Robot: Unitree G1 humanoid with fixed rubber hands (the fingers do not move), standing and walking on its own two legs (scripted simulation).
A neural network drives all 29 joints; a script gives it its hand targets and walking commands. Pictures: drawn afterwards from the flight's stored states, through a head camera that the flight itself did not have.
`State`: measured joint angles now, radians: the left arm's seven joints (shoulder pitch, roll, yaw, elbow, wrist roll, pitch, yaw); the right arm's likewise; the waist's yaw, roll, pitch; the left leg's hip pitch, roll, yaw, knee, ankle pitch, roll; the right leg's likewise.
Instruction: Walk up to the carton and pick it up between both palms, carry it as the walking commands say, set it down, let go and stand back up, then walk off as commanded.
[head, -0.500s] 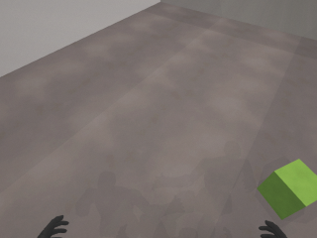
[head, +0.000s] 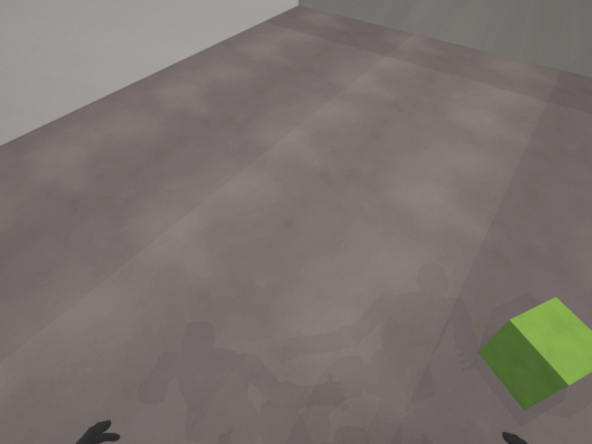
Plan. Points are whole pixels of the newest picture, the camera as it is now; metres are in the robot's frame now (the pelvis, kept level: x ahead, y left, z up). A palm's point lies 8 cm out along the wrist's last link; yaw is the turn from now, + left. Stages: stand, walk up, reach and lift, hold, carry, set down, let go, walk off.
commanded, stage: stand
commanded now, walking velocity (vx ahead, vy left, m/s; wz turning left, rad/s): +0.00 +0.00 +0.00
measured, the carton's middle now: (540, 353) +0.52 -0.77 -0.66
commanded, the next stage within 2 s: walk up in 1.18 s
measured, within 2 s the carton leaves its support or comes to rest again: neither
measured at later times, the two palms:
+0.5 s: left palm out of the picture +0.11 +0.31 -0.10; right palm out of the picture +0.11 -0.31 -0.10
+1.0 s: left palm out of the picture +0.11 +0.31 -0.10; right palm out of the picture +0.11 -0.31 -0.10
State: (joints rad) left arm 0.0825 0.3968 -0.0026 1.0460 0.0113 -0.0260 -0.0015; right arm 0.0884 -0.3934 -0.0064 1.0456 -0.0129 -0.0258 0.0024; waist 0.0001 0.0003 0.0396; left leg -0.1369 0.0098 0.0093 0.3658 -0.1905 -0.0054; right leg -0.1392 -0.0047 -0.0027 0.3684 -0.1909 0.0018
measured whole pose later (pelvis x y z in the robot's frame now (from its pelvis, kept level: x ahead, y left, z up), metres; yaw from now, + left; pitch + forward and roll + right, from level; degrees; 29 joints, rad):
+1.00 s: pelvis +0.01 +0.00 +0.00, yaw +0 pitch -2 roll +0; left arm 0.08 0.40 0.00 1.06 0.01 -0.02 0.00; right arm 0.08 -0.40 -0.01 1.06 -0.01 -0.02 0.00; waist 0.00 0.00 0.04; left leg -0.11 0.01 0.01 0.33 -0.19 -0.01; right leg -0.11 0.00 0.00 0.33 -0.19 0.00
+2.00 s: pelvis +0.10 -0.12 -0.02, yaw -32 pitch -1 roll +1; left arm 0.27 0.48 0.10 0.66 0.03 0.04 -0.11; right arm 0.38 -0.52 -0.09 0.74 -0.03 -0.11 -0.03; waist -0.01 -0.04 0.02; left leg -0.30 0.03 0.14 0.64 -0.30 0.03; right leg -0.44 0.07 0.11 0.97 -0.40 -0.02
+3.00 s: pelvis +0.23 -0.36 -0.04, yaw -56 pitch -1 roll +1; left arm 0.22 0.46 0.03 0.76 -0.01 -0.04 0.00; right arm 0.24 -0.45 -0.04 0.80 -0.01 -0.06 -0.01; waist 0.00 0.00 0.09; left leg -0.38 0.08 0.03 0.80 -0.38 -0.03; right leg -0.43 0.02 0.03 0.83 -0.38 -0.01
